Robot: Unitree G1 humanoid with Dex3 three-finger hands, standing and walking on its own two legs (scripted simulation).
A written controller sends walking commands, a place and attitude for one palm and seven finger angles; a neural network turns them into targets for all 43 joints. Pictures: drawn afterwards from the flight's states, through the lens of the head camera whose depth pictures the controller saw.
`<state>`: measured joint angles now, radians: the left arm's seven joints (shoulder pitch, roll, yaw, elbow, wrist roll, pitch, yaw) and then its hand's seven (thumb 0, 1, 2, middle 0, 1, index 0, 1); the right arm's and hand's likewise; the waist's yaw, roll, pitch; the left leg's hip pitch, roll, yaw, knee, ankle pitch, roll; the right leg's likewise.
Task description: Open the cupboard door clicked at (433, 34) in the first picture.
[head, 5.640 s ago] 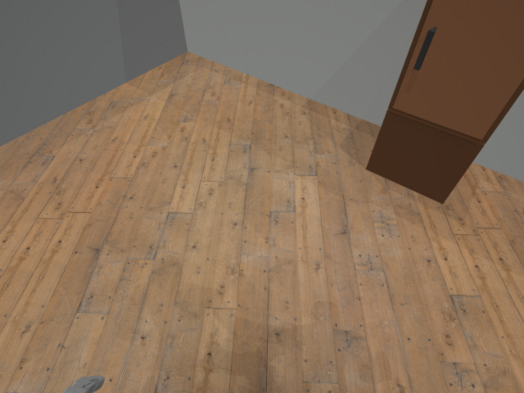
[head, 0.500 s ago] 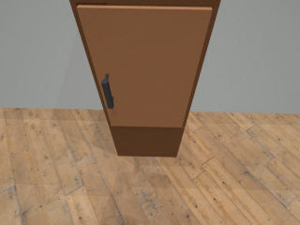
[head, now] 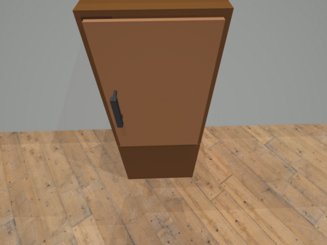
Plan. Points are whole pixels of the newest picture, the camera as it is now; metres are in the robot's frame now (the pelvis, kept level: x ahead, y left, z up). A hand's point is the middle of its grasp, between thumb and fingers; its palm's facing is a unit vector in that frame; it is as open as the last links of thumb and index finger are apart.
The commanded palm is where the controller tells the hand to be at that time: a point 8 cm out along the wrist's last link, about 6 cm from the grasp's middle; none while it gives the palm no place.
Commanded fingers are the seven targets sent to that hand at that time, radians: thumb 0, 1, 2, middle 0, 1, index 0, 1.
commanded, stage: look again from close up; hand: left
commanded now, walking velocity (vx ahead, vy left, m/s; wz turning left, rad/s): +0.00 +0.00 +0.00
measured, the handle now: (117, 109) +0.57 +0.21 -0.05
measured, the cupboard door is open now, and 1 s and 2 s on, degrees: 0 0 0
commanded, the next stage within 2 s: raise the hand with hooked fingers in 0.60 s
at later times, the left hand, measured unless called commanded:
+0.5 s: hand out of the picture +0.02 +0.14 -0.17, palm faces +0.03 -0.98 -0.21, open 7.3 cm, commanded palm none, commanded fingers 0.00 0.90 0.90 -0.20 -0.30 -0.20 -0.30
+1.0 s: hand (115, 215) +0.19 +0.13 -0.01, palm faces +0.08 -1.00 -0.03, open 8.0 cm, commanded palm +0.12 +0.20 -0.06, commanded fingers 0.00 0.53 0.74 -0.23 -0.54 -0.23 -0.54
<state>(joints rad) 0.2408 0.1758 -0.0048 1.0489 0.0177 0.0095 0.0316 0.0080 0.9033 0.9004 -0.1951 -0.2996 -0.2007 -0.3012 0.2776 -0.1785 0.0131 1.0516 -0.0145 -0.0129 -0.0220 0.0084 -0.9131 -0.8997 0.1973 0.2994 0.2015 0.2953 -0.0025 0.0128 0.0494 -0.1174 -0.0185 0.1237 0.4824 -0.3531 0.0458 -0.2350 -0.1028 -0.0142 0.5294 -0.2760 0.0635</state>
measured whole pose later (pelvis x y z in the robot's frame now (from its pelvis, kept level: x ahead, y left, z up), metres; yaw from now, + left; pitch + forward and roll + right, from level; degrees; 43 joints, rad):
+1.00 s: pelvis -0.04 -0.06 -0.06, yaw +3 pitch +12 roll +2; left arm 0.23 0.16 0.16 0.26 -0.22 -0.57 -0.25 0.01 0.75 0.83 -0.20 -0.40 -0.21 -0.41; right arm 0.18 -0.26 -0.07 0.62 0.01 -0.31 0.00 0.01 -0.90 -0.90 0.20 0.30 0.20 0.30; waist 0.00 -0.03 -0.13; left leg -0.68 0.05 0.05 0.96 -0.48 -0.04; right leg -0.77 -0.07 -0.06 0.99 -0.42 -0.02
